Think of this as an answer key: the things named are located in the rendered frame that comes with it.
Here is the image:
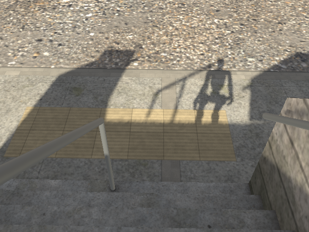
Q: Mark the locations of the stairs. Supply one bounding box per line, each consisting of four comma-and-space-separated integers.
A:
0, 179, 295, 232

